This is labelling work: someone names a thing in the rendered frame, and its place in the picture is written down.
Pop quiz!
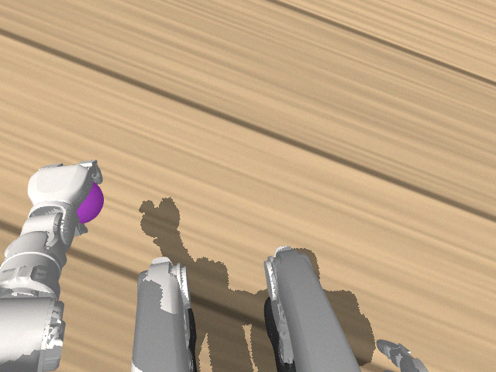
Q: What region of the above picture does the ball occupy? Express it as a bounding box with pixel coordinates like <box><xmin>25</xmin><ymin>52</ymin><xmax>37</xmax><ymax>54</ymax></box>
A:
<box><xmin>77</xmin><ymin>182</ymin><xmax>104</xmax><ymax>224</ymax></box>

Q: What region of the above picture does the right robot foot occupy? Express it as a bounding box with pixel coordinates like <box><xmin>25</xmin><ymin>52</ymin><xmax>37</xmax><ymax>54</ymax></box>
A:
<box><xmin>264</xmin><ymin>297</ymin><xmax>296</xmax><ymax>372</ymax></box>

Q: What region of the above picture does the left robot hand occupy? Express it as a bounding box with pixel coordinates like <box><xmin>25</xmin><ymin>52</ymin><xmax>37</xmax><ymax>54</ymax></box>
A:
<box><xmin>27</xmin><ymin>160</ymin><xmax>103</xmax><ymax>236</ymax></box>

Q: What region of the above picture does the left robot arm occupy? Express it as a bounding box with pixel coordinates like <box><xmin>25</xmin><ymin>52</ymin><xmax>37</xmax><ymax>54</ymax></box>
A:
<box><xmin>0</xmin><ymin>201</ymin><xmax>78</xmax><ymax>372</ymax></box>

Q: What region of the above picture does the right robot hand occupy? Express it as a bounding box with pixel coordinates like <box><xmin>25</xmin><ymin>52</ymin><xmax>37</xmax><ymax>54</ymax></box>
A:
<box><xmin>377</xmin><ymin>339</ymin><xmax>428</xmax><ymax>372</ymax></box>

